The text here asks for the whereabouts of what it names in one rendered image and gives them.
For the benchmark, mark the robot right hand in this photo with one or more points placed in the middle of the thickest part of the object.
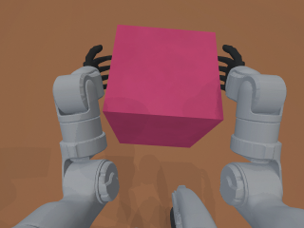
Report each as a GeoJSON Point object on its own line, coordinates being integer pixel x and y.
{"type": "Point", "coordinates": [237, 62]}

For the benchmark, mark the left robot forearm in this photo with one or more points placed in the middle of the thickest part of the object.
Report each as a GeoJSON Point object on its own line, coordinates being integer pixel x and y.
{"type": "Point", "coordinates": [76, 98]}

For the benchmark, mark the carton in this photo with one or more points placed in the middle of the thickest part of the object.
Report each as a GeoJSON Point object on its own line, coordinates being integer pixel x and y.
{"type": "Point", "coordinates": [163, 86]}

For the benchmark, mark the robot right thigh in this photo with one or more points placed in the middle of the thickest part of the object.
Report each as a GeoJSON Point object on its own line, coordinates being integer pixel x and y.
{"type": "Point", "coordinates": [193, 212]}

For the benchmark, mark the robot left upper arm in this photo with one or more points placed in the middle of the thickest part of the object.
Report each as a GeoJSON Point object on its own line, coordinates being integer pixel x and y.
{"type": "Point", "coordinates": [87, 187]}

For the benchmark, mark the right robot shin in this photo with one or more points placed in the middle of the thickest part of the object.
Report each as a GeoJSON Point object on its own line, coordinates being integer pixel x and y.
{"type": "Point", "coordinates": [177, 218]}

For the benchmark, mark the robot right upper arm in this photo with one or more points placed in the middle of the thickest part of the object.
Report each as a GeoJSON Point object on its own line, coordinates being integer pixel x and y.
{"type": "Point", "coordinates": [255, 190]}

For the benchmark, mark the robot left hand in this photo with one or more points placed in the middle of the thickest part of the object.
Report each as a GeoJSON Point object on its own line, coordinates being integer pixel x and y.
{"type": "Point", "coordinates": [91, 62]}

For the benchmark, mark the right robot forearm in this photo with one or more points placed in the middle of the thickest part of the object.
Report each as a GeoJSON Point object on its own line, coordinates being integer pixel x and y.
{"type": "Point", "coordinates": [260, 100]}

